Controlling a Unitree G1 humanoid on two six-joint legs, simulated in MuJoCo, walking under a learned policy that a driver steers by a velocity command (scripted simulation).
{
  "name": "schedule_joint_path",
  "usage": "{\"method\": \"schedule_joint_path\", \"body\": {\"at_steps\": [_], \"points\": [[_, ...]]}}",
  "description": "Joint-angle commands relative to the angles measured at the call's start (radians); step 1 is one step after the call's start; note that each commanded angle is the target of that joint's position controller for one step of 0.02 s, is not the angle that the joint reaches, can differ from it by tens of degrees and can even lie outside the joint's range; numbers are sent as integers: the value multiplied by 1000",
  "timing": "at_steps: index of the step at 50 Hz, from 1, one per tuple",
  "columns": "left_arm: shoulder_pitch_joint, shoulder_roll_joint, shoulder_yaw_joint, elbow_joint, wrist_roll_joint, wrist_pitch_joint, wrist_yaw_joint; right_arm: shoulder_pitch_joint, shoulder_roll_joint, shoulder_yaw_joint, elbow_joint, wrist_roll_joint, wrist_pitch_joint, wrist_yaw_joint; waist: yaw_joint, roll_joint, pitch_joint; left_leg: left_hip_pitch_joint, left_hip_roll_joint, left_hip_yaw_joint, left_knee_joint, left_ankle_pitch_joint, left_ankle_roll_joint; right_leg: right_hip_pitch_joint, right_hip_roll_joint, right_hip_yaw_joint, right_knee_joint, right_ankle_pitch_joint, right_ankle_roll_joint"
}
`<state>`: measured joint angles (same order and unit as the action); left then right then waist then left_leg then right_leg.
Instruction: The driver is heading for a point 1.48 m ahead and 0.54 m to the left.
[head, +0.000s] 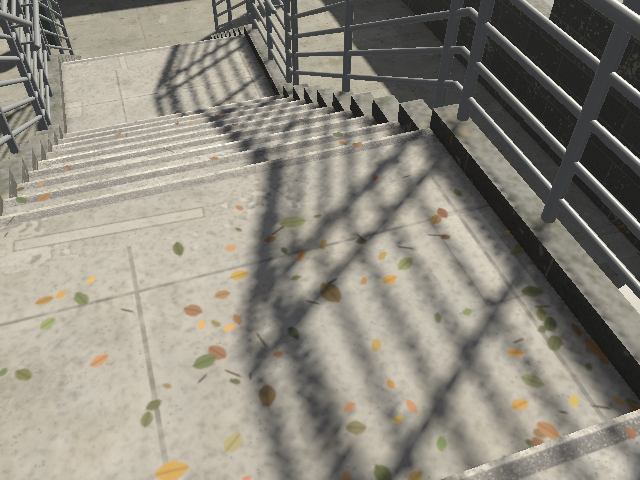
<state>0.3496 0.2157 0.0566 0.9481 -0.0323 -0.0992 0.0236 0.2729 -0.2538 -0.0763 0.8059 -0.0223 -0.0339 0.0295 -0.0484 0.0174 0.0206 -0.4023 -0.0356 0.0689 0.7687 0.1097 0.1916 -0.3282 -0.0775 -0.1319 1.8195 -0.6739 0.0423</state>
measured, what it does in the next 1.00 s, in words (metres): goes down, turning left: right foot 0.17 m lower, then left foot 0.17 m higher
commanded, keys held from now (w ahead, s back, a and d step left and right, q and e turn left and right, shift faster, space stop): q+shift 0.62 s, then shift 0.32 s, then e+shift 0.06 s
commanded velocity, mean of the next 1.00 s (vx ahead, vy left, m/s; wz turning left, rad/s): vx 0.19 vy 0.00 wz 0.76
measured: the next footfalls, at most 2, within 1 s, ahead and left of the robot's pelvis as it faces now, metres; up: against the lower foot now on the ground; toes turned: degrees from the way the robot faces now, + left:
right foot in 0.28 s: +0.41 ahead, -0.10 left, -0.17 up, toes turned +26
left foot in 0.90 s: +0.14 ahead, +0.16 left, +0.00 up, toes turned +46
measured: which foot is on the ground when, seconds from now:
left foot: down 0.00-0.26, up 0.28-0.88, down 0.90-1.00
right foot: up 0.00-0.26, down 0.28-0.90, up 0.92-1.00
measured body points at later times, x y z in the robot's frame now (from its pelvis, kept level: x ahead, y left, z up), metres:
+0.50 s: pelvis +0.26 -0.06 -0.18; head +0.29 -0.05 +0.27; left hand +0.19 +0.21 -0.31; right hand +0.56 -0.20 -0.26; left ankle +0.19 +0.06 -0.59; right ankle +0.37 -0.12 -0.92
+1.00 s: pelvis +0.20 +0.02 -0.19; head +0.16 +0.07 +0.25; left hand +0.04 +0.30 -0.33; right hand +0.50 +0.06 -0.23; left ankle +0.11 +0.13 -0.75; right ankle +0.33 -0.12 -0.79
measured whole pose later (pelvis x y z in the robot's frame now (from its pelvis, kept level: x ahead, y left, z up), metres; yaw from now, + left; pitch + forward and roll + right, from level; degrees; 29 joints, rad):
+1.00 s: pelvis +0.20 +0.02 -0.19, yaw +45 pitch -1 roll -3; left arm 0.23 0.38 0.09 0.72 -0.04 0.06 0.07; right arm 0.07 -0.19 0.03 0.59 0.04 0.00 0.05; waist 0.11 -0.10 0.03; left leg -0.77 0.07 -0.07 1.65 -0.87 -0.03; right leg -0.59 0.06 0.17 1.37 -0.62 0.00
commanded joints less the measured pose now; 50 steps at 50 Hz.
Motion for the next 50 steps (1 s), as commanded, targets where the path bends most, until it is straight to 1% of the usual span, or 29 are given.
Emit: {"method": "schedule_joint_path", "body": {"at_steps": [1,2,3,4,5,6,7,9,10,11,13,14,15,16,17,19,20,21,25,31,38,42,44,45,46,47,48,49,50], "points": [[-298,-6,-26,-365,20,-84,-8,523,-57,15,118,6,-21,-27,-112,473,49,771,129,-517,-159,824,179,-997,125,227,324,-132,0],[-275,41,-11,-330,16,-91,-19,425,-57,4,76,-3,-30,-23,-48,54,23,706,181,-597,-144,593,169,-992,84,256,113,-13,-33],[-234,18,-7,-305,19,-96,-15,329,-70,-3,44,22,-33,-32,39,-156,-10,545,200,-638,-93,541,156,-931,74,257,24,105,-42],[-206,40,0,-296,19,-86,-1,225,-111,-6,-6,41,-44,-41,107,-245,3,304,211,-711,-123,533,163,-829,52,275,-224,217,-40],[-235,105,14,-352,-11,-68,19,13,-147,-9,-89,31,-38,-78,186,-168,64,-116,217,-748,-214,580,161,-533,29,287,-694,370,24],[-248,86,7,-350,-6,-46,31,-85,-182,-25,-105,22,-24,-109,194,-86,27,-387,169,-735,-190,430,153,-163,44,272,-828,514,42],[-127,80,18,-291,19,-41,14,-83,-145,-22,-99,9,-28,-117,222,-82,-91,-477,71,-647,-60,400,106,142,122,219,-682,816,19],[-120,96,32,-275,33,-40,-10,-11,-96,-25,-90,84,-36,-136,161,-121,-156,-250,-65,-535,190,-127,1,106,143,285,-1005,1134,-4],[-216,64,15,-309,18,-17,0,81,-34,-11,-60,107,-26,-144,98,-201,-38,-230,-167,-434,237,-455,-73,118,137,272,-1402,1262,46],[-272,-20,3,-358,11,7,-2,156,-10,-8,-24,98,5,-149,58,-146,-31,-129,-199,-437,290,-578,-98,179,123,300,-1595,1362,59],[-142,6,28,-331,6,20,-19,158,-7,-8,-22,68,47,-139,78,49,-58,-42,-184,-392,499,-455,-128,303,54,289,-1680,1412,54],[27,63,45,-270,31,22,-24,175,29,6,-42,58,51,-111,125,24,-94,-193,-190,-361,695,-636,-162,510,-58,333,-1607,1535,13],[95,124,38,-254,72,14,-40,254,95,28,-68,42,50,-81,117,-133,-258,-490,-245,-328,1090,-1123,-188,893,-228,388,-1200,2145,-45],[69,193,36,-232,79,11,-56,368,46,33,-155,94,51,-67,45,-364,-432,-693,-209,-396,1450,-1131,-234,1059,-456,652,-1095,2181,-256],[30,185,32,-244,68,25,-60,326,7,28,-169,81,49,-65,57,-344,-444,-760,-126,-346,1547,-1063,-269,978,-466,609,-1135,2032,-319],[-94,191,19,-243,61,55,-24,95,-38,17,-276,67,80,-76,7,-110,-333,-710,-14,-212,1529,-803,-299,563,-491,657,-1363,1276,-435],[-160,145,-6,-255,82,72,-6,25,-44,17,-281,56,120,-90,-3,-20,-195,-649,-5,-218,1534,-757,-297,313,-459,574,-1436,1160,-406],[-187,163,-18,-251,97,82,0,-6,-36,19,-294,52,146,-98,-11,-13,-130,-551,-6,-172,1556,-705,-297,133,-390,490,-1473,1118,-351],[-177,135,-58,-245,72,122,41,-79,-6,27,-362,59,157,-110,-6,-73,-56,-542,-20,-113,1394,-360,-308,-8,-178,175,-1443,886,-210],[78,186,-28,-199,90,132,78,-277,-10,42,-478,46,130,-94,126,-140,-94,-857,47,-162,1415,-466,-305,338,-314,224,-1349,829,-263],[82,248,3,-232,72,121,87,-455,23,61,-550,65,113,-70,182,-188,-62,-850,99,-203,1340,-588,-290,291,-384,283,-1372,682,-264],[-71,331,28,-299,51,120,62,-391,6,78,-528,87,78,-49,109,-240,-169,-506,150,-193,1033,-719,-207,153,-310,130,-1291,846,-134],[-120,360,41,-318,9,127,47,-257,-21,62,-432,72,74,-39,36,-249,-190,-45,81,-70,767,-692,-175,-111,-229,-4,-1289,750,-63],[-136,352,44,-309,-12,133,44,-118,-55,45,-361,49,70,-25,-33,-182,-180,78,64,-81,595,-722,-135,-165,-181,-36,-1131,716,-36],[-237,257,22,-407,4,151,44,60,-306,-14,-275,28,60,-25,-93,470,-31,-14,236,-518,69,-379,-14,-444,9,-70,-578,138,29],[-478,205,14,-490,6,128,42,189,-393,-37,-201,27,20,-10,-214,700,109,-216,179,-782,-338,-477,42,-632,134,224,-374,-180,-43],[-330,68,3,-449,-18,115,43,110,-392,-46,-158,67,12,21,-84,682,129,-192,248,-740,-351,-751,66,-783,272,431,-273,-127,-93],[-182,18,-16,-366,-13,124,37,-35,-288,-23,-168,85,24,38,12,655,131,-230,245,-778,-315,-893,33,-803,295,446,-212,-75,-100],[-81,57,-3,-293,-13,140,46,-184,-133,23,-204,76,29,54,91,530,144,-283,259,-728,-201,-863,-29,-750,291,448,-212,78,-83]]}}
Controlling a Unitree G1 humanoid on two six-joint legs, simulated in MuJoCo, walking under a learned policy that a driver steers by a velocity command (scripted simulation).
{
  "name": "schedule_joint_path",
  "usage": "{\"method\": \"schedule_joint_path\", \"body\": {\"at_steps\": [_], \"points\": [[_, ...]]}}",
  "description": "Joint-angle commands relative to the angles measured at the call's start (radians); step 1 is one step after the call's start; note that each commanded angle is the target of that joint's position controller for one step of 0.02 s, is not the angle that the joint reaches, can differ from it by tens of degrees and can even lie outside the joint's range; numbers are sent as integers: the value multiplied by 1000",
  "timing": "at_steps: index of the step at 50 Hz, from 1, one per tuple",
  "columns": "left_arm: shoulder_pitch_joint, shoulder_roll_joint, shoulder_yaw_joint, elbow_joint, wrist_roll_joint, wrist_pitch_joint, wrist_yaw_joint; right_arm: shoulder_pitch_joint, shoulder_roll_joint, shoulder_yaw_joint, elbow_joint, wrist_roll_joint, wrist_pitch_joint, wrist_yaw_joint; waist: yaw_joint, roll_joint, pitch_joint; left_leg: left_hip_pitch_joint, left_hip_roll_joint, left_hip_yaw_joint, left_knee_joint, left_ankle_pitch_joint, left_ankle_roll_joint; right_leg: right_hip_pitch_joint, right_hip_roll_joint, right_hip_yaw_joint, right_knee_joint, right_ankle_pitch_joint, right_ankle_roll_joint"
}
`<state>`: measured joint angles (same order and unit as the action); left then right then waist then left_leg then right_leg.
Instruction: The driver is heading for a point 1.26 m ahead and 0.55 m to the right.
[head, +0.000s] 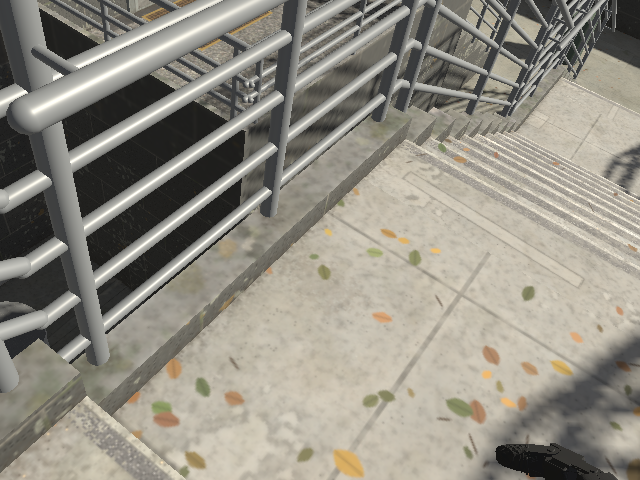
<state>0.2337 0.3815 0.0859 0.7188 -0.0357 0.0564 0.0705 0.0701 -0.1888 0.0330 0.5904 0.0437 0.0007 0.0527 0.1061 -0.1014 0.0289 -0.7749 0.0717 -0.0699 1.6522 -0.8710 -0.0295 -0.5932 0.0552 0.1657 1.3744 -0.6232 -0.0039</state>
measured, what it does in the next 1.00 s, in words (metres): walks ahead, turning right: right foot 0.17 m lower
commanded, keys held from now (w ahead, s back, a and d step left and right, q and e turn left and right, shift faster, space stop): e+shift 0.72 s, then shift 0.28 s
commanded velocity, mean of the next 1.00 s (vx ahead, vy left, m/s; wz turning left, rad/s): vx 0.00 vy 0.00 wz -0.65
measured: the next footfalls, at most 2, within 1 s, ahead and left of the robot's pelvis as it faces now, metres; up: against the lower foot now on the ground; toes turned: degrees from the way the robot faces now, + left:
right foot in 0.38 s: +0.15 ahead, -0.09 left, -0.17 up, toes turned -15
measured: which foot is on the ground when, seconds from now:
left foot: down 0.00-0.38, up 0.40-1.00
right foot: up 0.00-0.36, down 0.38-1.00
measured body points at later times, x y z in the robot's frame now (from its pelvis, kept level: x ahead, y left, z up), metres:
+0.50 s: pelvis +0.07 -0.02 -0.01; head +0.10 -0.06 +0.44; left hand +0.26 +0.21 -0.10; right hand +0.18 -0.31 -0.10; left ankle +0.10 +0.14 -0.44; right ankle +0.11 -0.08 -0.73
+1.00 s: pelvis +0.15 +0.00 +0.00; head +0.12 -0.03 +0.45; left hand +0.45 +0.07 -0.06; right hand +0.17 -0.34 -0.05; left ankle +0.28 +0.10 -0.61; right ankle +0.11 -0.08 -0.73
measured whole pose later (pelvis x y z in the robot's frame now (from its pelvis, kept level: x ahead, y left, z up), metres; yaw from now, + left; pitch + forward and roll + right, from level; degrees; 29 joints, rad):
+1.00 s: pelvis +0.15 +0.00 +0.00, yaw -43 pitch -1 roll +2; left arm 0.17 0.22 0.00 0.57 -0.03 0.13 0.10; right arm 0.00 -0.24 -0.04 0.50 0.00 0.03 -0.01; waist 0.00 0.07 0.02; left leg -0.66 -0.06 -0.08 1.32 -0.21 -0.12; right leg -0.28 0.24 0.44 0.64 -0.26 -0.05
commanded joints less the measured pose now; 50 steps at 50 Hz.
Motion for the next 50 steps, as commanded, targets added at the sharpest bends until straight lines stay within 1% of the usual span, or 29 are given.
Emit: {"method": "schedule_joint_path", "body": {"at_steps": [1,2,3,4,5,8,11,13,14,16,17,18,19,20,21,22,23,24,25,27,30,34,39,41,43,45,46,47,50], "points": [[130,-74,-11,-12,10,-1,3,-81,-118,-62,-2,-10,8,23,13,528,80,59,168,-505,-958,104,142,-391,137,120,240,212,-16],[125,-24,6,-6,34,10,7,-145,-73,-49,-26,-28,15,5,23,442,34,49,172,-420,-863,98,117,-334,125,73,230,355,0],[57,31,19,-29,49,20,12,-163,-42,-37,-45,-48,14,-25,-6,343,-3,70,174,-361,-778,152,115,-308,112,54,204,471,16],[-36,66,26,-83,56,31,19,-149,-41,-31,-50,-64,10,-62,-29,256,-29,86,169,-320,-724,229,116,-284,100,32,163,557,35],[-93,61,20,-130,55,39,16,-118,-49,-30,-46,-71,7,-95,-40,211,-50,114,158,-281,-704,275,116,-264,92,10,81,624,54],[-174,-3,-2,-214,19,31,-18,39,-139,-57,0,-49,6,-165,-72,186,-74,261,162,-226,-706,330,134,-254,49,-49,-186,733,107],[-300,-30,-16,-273,14,7,-73,165,-144,-67,22,-42,-3,-199,-149,161,-77,385,196,-188,-724,266,135,-271,-5,-86,-499,869,108],[-253,-41,-12,-264,6,-6,-112,181,-168,-84,44,-36,-9,-205,-127,203,-80,326,197,-104,-714,272,122,-106,-26,-154,-632,882,75],[-193,-35,-4,-241,1,-14,-124,163,-173,-90,51,-38,-12,-204,-98,228,-89,280,218,-88,-699,305,125,-3,-36,-171,-618,867,52],[-87,-21,17,-189,-2,-11,-134,97,-129,-82,35,-39,-20,-191,-58,213,-61,254,246,-27,-633,422,105,121,-46,-215,-716,862,8],[-22,-43,20,-155,-10,-11,-136,67,-131,-89,36,-31,-23,-183,-26,194,-62,231,235,40,-568,495,78,243,-46,-250,-832,882,-20],[84,-53,28,-109,1,-11,-134,54,-132,-97,49,-22,-29,-177,33,155,-99,175,195,121,-421,593,52,455,-36,-265,-931,912,-68],[296,-22,50,-37,10,-14,-125,29,-125,-106,62,-23,-38,-170,147,33,-128,14,74,223,-6,506,26,717,-55,-200,-1007,905,-160],[354,80,49,-19,51,-30,-117,-16,-37,-87,-14,-65,-46,-157,118,-228,-62,-380,-74,218,474,119,-2,856,-144,-44,-809,1381,-215],[212,101,21,-84,77,-37,-112,25,-29,-72,-71,-64,-51,-144,6,-166,-200,-504,-71,40,617,180,-6,917,-246,199,-754,1547,-293],[125,118,20,-122,91,-25,-109,13,-72,-75,-79,-58,-47,-141,-10,-33,-287,-527,-80,-23,675,233,-23,875,-333,319,-813,1395,-340],[33,176,26,-139,87,-14,-94,6,-73,-71,-115,-50,-40,-151,-73,36,-312,-548,-74,-81,625,313,-37,773,-412,481,-915,1047,-374],[-43,126,2,-161,64,-9,-88,-8,-137,-90,-114,-26,-17,-168,-122,110,-240,-522,-59,-104,426,465,-38,612,-384,524,-973,701,-319],[-82,42,-33,-175,42,0,-74,-33,-135,-97,-103,-27,12,-170,-133,118,-150,-482,-69,-105,375,521,-46,482,-319,495,-966,553,-250],[-90,27,-64,-192,17,16,-33,-40,-68,-81,-116,-47,52,-153,-127,84,-109,-454,-106,-74,313,640,-93,387,-199,394,-922,415,-187],[39,-7,-87,-160,30,31,14,-125,19,-55,-178,-63,66,-137,-80,54,-119,-447,-168,-26,293,721,-124,392,-138,403,-864,584,-159],[81,-9,-87,-170,27,47,30,-179,41,-45,-232,-59,57,-130,-60,9,-121,-475,-190,-37,314,680,-128,492,-113,459,-861,634,-137],[30,-26,-71,-190,5,55,42,-195,-12,-66,-237,-52,38,-110,-77,6,-127,-332,-169,-72,60,736,-117,540,-92,462,-851,700,-139],[1,-29,-71,-205,12,56,50,-205,-35,-73,-221,-47,35,-103,-78,-3,-148,-251,-169,-55,71,739,-123,544,-95,478,-854,761,-146],[-16,-36,-74,-214,14,59,48,-203,-37,-70,-214,-31,38,-98,-78,-12,-127,-233,-160,-65,74,677,-124,564,-96,505,-850,781,-169],[19,-48,-65,-191,0,71,40,-235,-11,-53,-230,-42,30,-78,-56,-12,-75,-238,-132,-53,-159,601,-99,606,-73,502,-859,704,-177],[5,-43,-60,-189,-3,70,37,-233,-24,-58,-226,-38,21,-69,-64,-9,-80,-172,-123,-55,-221,596,-89,581,-72,521,-859,713,-189],[-41,-38,-57,-209,7,65,39,-211,-56,-66,-205,-40,10,-58,-86,13,-98,-71,-119,-31,-246,670,-92,522,-82,515,-832,806,-204],[-101,-38,-46,-220,10,61,19,-151,-72,-68,-162,-38,-5,-42,-92,-5,-115,202,-121,23,-473,646,-78,390,-61,485,-850,924,-220]]}}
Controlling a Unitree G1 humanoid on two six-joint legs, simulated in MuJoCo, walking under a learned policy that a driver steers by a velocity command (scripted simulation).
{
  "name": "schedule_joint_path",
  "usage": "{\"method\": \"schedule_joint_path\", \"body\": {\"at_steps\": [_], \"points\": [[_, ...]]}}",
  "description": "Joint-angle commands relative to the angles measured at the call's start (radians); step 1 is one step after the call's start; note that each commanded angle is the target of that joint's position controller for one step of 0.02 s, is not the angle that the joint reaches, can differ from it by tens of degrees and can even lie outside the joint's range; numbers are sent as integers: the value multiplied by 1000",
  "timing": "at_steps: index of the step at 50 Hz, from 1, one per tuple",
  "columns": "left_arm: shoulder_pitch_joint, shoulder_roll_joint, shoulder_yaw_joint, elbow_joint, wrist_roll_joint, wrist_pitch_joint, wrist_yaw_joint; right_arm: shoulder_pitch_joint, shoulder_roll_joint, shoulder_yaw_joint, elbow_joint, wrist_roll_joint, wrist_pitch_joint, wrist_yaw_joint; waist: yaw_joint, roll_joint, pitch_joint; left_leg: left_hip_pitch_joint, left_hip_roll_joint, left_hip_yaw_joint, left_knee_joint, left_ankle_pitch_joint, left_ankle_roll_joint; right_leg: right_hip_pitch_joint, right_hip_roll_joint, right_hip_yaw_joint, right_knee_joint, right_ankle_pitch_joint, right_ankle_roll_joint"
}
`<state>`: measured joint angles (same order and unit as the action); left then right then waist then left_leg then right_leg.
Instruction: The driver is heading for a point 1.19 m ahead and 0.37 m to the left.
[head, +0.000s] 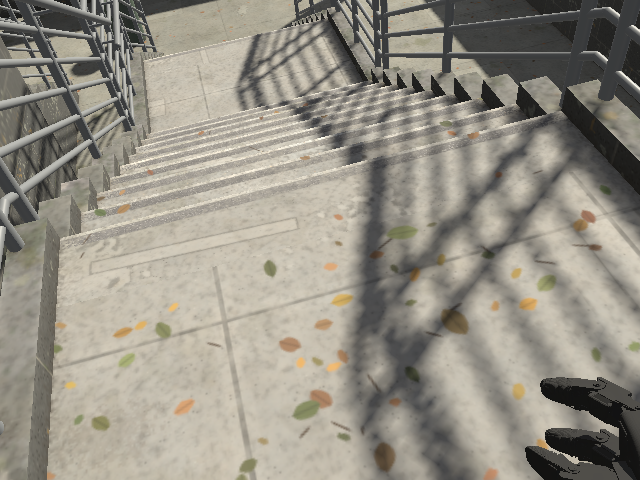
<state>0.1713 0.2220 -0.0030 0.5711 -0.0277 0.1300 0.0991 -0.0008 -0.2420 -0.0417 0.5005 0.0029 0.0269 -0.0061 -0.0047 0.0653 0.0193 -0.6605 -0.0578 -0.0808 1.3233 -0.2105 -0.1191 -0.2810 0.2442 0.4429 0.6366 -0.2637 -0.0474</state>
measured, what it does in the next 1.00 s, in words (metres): goes down: left foot, then right foot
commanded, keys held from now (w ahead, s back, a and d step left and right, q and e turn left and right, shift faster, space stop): shift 0.42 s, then w+shift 0.52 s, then w+q+shift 0.06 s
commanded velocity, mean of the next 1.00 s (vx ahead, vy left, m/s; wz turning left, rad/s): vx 0.36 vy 0.00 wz -0.06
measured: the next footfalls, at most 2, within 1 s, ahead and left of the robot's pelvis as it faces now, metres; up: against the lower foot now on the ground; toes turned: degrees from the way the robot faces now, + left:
left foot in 0.12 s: +0.03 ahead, +0.15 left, +0.00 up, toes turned -5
right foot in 0.70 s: +0.13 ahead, -0.10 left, +0.00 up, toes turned +0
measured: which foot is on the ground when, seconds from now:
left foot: up 0.00-0.10, down 0.12-0.72, up 0.74-1.00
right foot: down 0.00-0.14, up 0.16-0.68, down 0.70-1.00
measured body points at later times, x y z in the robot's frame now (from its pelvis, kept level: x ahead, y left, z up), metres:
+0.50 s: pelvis +0.05 +0.06 +0.00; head +0.04 +0.07 +0.45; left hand +0.12 +0.31 -0.13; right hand +0.13 -0.15 -0.13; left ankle -0.01 +0.15 -0.73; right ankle +0.02 -0.10 -0.73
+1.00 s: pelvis +0.31 -0.02 -0.06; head +0.33 -0.04 +0.39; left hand +0.21 +0.22 -0.18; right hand +0.57 -0.22 -0.12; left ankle +0.50 +0.10 -0.76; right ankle +0.09 -0.10 -0.73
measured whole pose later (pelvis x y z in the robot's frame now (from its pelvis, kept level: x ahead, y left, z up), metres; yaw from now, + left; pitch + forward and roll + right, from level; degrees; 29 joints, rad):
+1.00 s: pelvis +0.31 -0.02 -0.06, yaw -1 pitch +3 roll -1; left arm 0.61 0.17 0.01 0.92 -0.03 -0.10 0.03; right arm 0.02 -0.24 -0.03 0.62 0.01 -0.12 0.09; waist 0.08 0.07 -0.04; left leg -0.68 0.01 -0.03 0.60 0.43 0.10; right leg -0.05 0.08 -0.01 0.77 -0.78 -0.07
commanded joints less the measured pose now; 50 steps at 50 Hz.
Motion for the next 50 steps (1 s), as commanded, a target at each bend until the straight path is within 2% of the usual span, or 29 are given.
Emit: {"method": "schedule_joint_path", "body": {"at_steps": [1,3,5,6,7,8,9,11,14,16,21,23,25,27,30,33,35,36,37,38,39,40,41,42,43,44,45,48,50], "points": [[-33,114,45,-73,2,-17,-22,-75,-27,8,-57,14,-26,20,37,-189,-94,169,5,46,-233,-55,17,44,-251,201,-133,607,-184],[-27,119,51,-68,-9,-26,-49,-71,-35,6,-55,30,-20,25,69,-221,-75,236,18,18,-521,-189,46,87,-267,231,-191,566,-197],[-63,90,39,-68,-2,-41,-60,27,-51,-12,4,22,-19,33,22,-203,-97,403,34,4,-790,-95,86,92,-255,244,-172,435,-178],[-34,60,30,-50,-4,-51,-71,95,-47,-19,41,8,-21,37,5,-139,-132,562,52,-29,-949,40,116,45,-194,197,-97,258,-142],[80,15,21,-26,22,-62,-80,144,-103,-24,53,-19,-22,41,53,69,-195,748,195,-178,-904,404,190,-84,-94,92,55,-168,-57],[140,56,39,13,14,-79,-79,241,-77,-10,58,-52,-20,38,18,176,-178,849,320,-295,-824,752,327,-310,3,79,169,-475,15],[66,117,69,-16,-8,-86,-74,267,-82,-16,87,-53,-36,44,3,169,-130,715,386,-452,-946,496,428,-348,-37,29,228,-489,74],[-27,152,92,1,-5,-62,-57,154,-63,-11,92,-17,-41,27,21,63,-38,581,315,-390,-991,128,375,-349,-128,-55,346,-277,116],[62,27,59,77,8,-44,-61,98,-8,14,112,3,-30,-2,67,30,-13,425,204,-225,-1039,15,305,-184,-190,-156,294,-71,134],[34,-15,36,79,23,-59,-66,129,-6,13,134,6,-22,-13,38,46,-2,358,155,-164,-1063,-18,279,-54,-236,-269,142,-30,128],[58,17,44,96,18,-88,-54,229,-22,11,194,6,-22,-19,21,24,16,425,174,-192,-1023,167,282,43,-260,-321,-124,0,113],[127,54,56,127,15,-95,-50,279,-74,-12,213,24,-32,-14,9,45,-35,473,159,-229,-1038,-147,303,73,-215,-376,-84,-85,90],[40,108,75,107,-11,-129,-59,361,-146,-43,219,48,-43,-10,-55,20,61,536,253,-401,-1137,-616,382,-169,-220,-415,-8,-213,39],[-84,75,64,72,-18,-173,-70,389,-163,-53,224,45,-66,-8,-100,40,158,575,339,-494,-1182,-576,432,-350,-285,-375,70,-238,10],[-99,30,52,71,-10,-219,-105,374,-126,-45,225,35,-69,3,-90,56,69,616,283,-352,-1113,-353,407,-286,-292,-406,11,-193,-10],[54,39,60,124,8,-243,-135,291,-139,-51,199,36,-76,20,6,56,-33,442,265,-249,-970,-111,385,-27,-278,-444,68,81,-25],[489,95,101,259,14,-245,-126,97,-108,-37,128,9,-107,33,250,-50,-153,94,147,-86,-563,189,315,420,-210,-531,102,-22,-41],[766,185,131,332,29,-248,-119,-22,-55,-20,78,0,-131,33,400,-243,-165,-165,-3,11,-34,132,231,609,-303,-327,-24,-182,-126],[722,182,112,308,10,-254,-128,53,17,-3,74,-10,-162,35,291,-357,-102,-396,-72,-110,177,-363,239,571,-454,5,-99,-271,-178],[500,184,101,242,1,-253,-136,155,20,5,60,64,-178,42,135,-329,6,-596,-24,-121,105,-285,270,504,-570,288,-294,-464,-279],[414,145,87,201,17,-253,-140,101,-60,-8,72,86,-177,36,106,-102,53,-568,63,-137,33,-200,279,400,-599,301,-317,-546,-296],[339,133,77,187,29,-252,-145,85,-70,-8,67,63,-168,34,66,-6,99,-544,114,-159,-31,-104,279,299,-604,258,-284,-457,-277],[269,99,57,173,32,-252,-148,114,-80,-9,82,37,-153,34,15,-9,101,-440,165,-123,-92,-52,263,162,-576,160,-256,-346,-256],[241,60,42,180,36,-258,-136,87,-110,-22,86,39,-159,52,-15,-27,121,-385,173,-125,-201,120,258,78,-480,31,-209,-297,-190],[181,62,39,179,21,-252,-103,65,-121,-17,74,4,-160,68,-47,-81,151,-146,140,-12,-458,365,237,-165,-347,-177,-236,-236,-138],[217,69,40,199,18,-250,-77,12,-78,-8,77,-29,-167,80,-8,-113,141,26,86,83,-562,605,218,-276,-295,-248,-228,-196,-118],[270,68,38,231,15,-253,-61,5,-36,6,89,-30,-169,91,1,-102,110,208,48,117,-605,764,210,-372,-271,-302,-197,-199,-104],[341,96,44,269,-11,-257,-60,-26,-15,17,74,7,-153,92,30,-96,83,280,25,115,-699,733,213,-266,-292,-330,-132,-159,-95],[444,60,39,310,2,-232,-65,-157,-8,21,42,20,-156,107,116,-64,133,90,24,116,-820,630,231,9,-332,-325,-58,-68,-75]]}}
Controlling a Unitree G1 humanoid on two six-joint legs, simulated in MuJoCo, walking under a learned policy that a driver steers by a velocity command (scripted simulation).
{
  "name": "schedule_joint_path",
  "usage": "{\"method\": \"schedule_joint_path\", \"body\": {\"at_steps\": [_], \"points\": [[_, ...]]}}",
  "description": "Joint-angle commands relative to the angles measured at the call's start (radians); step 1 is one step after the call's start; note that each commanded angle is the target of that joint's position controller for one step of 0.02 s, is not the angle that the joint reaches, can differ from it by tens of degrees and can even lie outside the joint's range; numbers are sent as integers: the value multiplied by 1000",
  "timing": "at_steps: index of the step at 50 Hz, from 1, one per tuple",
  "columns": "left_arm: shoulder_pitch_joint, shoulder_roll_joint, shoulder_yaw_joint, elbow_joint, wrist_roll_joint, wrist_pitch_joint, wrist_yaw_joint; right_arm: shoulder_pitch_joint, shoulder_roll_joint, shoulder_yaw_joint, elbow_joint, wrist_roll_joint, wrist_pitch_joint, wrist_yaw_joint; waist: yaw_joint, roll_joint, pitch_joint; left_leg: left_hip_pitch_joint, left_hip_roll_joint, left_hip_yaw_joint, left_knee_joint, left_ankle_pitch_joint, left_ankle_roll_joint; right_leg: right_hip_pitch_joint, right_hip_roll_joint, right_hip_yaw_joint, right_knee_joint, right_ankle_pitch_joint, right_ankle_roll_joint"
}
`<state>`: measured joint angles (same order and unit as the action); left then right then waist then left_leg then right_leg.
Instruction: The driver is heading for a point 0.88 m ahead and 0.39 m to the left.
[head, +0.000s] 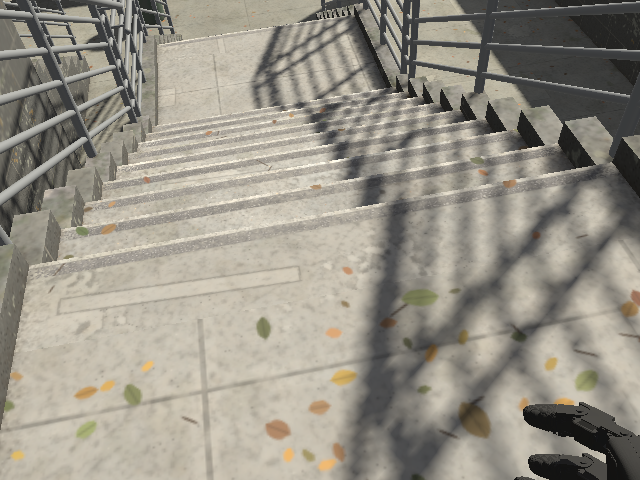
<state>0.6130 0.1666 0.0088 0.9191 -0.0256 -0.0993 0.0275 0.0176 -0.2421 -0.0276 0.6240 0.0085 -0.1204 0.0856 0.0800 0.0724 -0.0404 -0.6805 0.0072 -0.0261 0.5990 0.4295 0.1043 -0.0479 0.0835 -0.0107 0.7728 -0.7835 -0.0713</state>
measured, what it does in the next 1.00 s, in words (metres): goes down, turning left: left foot 0.17 m lower, then right foot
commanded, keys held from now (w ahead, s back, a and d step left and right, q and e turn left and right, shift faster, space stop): w+q+shift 0.86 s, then shift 0.14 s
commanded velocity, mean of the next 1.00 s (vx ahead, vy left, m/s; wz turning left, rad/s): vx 0.94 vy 0.00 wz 0.78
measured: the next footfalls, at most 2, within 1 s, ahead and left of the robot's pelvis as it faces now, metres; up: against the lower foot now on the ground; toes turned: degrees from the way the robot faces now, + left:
left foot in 0.12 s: +0.26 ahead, +0.06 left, -0.17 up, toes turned +1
right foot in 0.44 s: +0.71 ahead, -0.09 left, -0.17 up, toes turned +28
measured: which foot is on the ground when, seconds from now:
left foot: up 0.00-0.10, down 0.12-0.42, up 0.44-0.86, down 0.88-1.00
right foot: down 0.00-0.12, up 0.14-0.42, down 0.44-0.84, up 0.86-1.00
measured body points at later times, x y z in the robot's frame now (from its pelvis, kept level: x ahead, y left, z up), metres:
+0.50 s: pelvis +0.52 +0.01 -0.13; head +0.54 +0.01 +0.32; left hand +0.65 +0.32 -0.17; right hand +0.64 -0.24 -0.26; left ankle +0.28 +0.05 -0.74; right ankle +0.67 -0.11 -0.84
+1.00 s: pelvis +0.88 +0.25 -0.12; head +0.90 +0.29 +0.33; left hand +0.79 +0.54 -0.22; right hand +1.16 +0.16 -0.23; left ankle +0.90 +0.32 -0.84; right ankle +0.93 +0.04 -0.70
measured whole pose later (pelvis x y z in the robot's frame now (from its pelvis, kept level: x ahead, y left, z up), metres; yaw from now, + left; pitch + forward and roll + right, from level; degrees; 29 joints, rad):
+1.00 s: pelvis +0.88 +0.25 -0.12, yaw +51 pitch -1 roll +0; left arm 0.17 0.27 0.02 0.68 -0.02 -0.14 0.02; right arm 0.27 -0.30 -0.05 0.68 -0.01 -0.04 0.05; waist -0.01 -0.01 0.10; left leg -0.40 -0.14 0.05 0.65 -0.23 0.15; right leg -0.38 -0.03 0.10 1.42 -0.42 0.02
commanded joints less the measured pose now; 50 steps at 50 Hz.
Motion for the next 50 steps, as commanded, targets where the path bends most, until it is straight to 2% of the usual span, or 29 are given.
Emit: {"method": "schedule_joint_path", "body": {"at_steps": [1,3,4,5,6,7,8,9,10,12,15,19,21,22,23,24,27,30,33,37,39,41,43,44,45,46,47,48,50], "points": [[51,91,25,-5,-2,8,12,-237,-1,8,-96,17,-19,23,67,-73,230,15,-55,47,-145,-52,13,-107,-187,123,-156,573,-32],[62,95,22,10,0,24,15,-159,-26,-10,-63,12,-40,33,29,-139,213,14,-97,69,-196,-142,34,46,-174,64,20,982,25],[55,116,29,13,28,18,4,37,-70,-39,7,16,-43,33,-58,-144,80,252,-112,79,-153,-77,70,40,-153,63,211,1228,39],[-63,147,35,-21,24,18,7,331,-83,-51,98,19,-31,39,-211,-235,-3,559,-6,-9,-126,-112,116,-197,-206,70,504,1391,55],[-290,157,40,-75,11,-7,8,662,-128,-72,194,13,-7,35,-428,-79,-41,882,95,-95,-280,48,229,-495,-83,-25,1131,996,99],[-352,75,21,-181,67,-52,-7,739,-146,-68,258,-12,6,17,-350,141,-88,1206,133,-161,-5,161,184,-918,-33,-22,1316,146,62],[-287,66,-1,-263,24,-94,-16,682,-140,-66,236,-26,14,-16,-250,243,-213,1424,189,-378,63,30,277,-1154,-97,169,1153,136,45],[-282,139,5,-286,-11,-116,-25,574,-163,-84,168,-18,27,-43,-226,58,-288,1412,260,-573,-88,-439,369,-1202,-122,220,982,216,58],[-287,167,25,-293,-21,-108,-19,381,-204,-96,126,-5,26,-78,-101,-59,-137,1130,288,-708,-276,-684,361,-1158,-147,216,744,370,68],[-297,185,50,-259,29,-67,11,137,-150,-63,54,-12,10,-80,31,-174,79,558,280,-759,-385,-585,357,-906,-218,231,507,408,136],[-450,136,33,-308,78,-60,8,145,-128,-64,63,33,-3,-103,-2,-158,154,68,20,-389,-385,-462,219,-401,-195,103,7,706,143],[-510,118,49,-350,15,-50,-1,382,-135,-74,144,56,21,-109,-71,-46,85,136,-59,-391,-272,-480,125,-46,-63,55,-188,913,141],[-306,197,94,-334,-9,-55,6,352,-149,-73,124,28,24,-93,96,-28,-73,226,-95,-338,67,-206,31,205,-54,51,-193,761,106],[-18,266,115,-290,-13,-48,18,265,-103,-52,82,-17,20,-79,238,-5,-234,107,-108,-301,395,-230,-18,481,-189,156,-69,611,46],[48,372,117,-266,34,-52,3,467,63,-5,51,11,18,-75,96,-442,-448,-24,-199,-270,843,-1037,-40,655,-537,723,-215,493,-148],[23,339,121,-259,32,-55,-12,441,-20,-5,31,71,27,-86,102,-512,-402,-192,-101,-193,958,-947,-41,621,-568,1012,-403,117,-165],[-187,206,83,-253,43,-26,-4,152,-80,-24,-35,15,43,-79,74,-158,42,-219,42,-88,874,-759,-11,146,-426,543,-459,409,-69],[-292,102,52,-218,30,-26,-21,181,-24,-23,-64,55,87,-57,-42,-178,97,-149,112,-96,815,-766,2,-34,-376,288,-517,581,-51],[-364,150,65,-204,21,-26,-21,138,-29,-16,-98,26,105,-47,-93,-140,159,-167,135,-66,682,-644,-23,-110,-357,80,-574,767,-35],[-344,247,85,-181,23,-32,-2,13,-63,-19,-119,12,88,-21,-63,-70,183,-5,97,66,325,-360,-22,-109,-293,-144,-640,860,7],[-301,305,94,-171,25,-24,-1,-2,-101,-36,-123,16,84,-19,-76,-109,152,141,14,163,237,-382,12,-28,-291,-193,-587,1283,22],[-294,376,112,-177,22,-6,0,107,-170,-68,-109,32,92,-15,-169,-210,60,283,-67,211,239,-496,44,78,-322,-200,-382,1763,23],[-410,394,117,-240,14,6,0,566,-289,-134,14,42,114,-28,-402,-177,-127,846,-72,134,102,-459,129,-134,-288,-186,177,1783,33],[-368,220,71,-237,29,-13,-9,573,-281,-118,67,41,117,-47,-315,124,-52,1003,17,-79,63,-392,161,-444,-107,-131,618,446,79],[-169,133,26,-299,10,-56,-22,423,-332,-93,-26,-15,93,-49,-108,366,-258,1177,229,-660,-67,-464,378,-705,-10,79,918,118,80],[-286,266,44,-326,-24,-84,-22,419,-255,-92,-46,-24,81,-55,-199,184,-298,1118,287,-822,-300,-668,387,-753,-43,172,861,246,69],[-359,290,50,-326,-45,-83,-14,389,-224,-81,-31,-27,63,-49,-171,-5,-150,960,278,-746,-323,-582,336,-751,-79,146,796,307,59],[-390,282,49,-322,-14,-71,1,307,-238,-79,-33,-26,48,-35,-116,-184,-55,753,254,-637,-296,-382,286,-672,-123,132,717,354,76],[-363,276,50,-296,17,-35,-6,219,-205,-59,-45,-29,41,-37,-48,-193,-6,515,227,-450,-258,-61,251,-538,-176,126,619,397,104]]}}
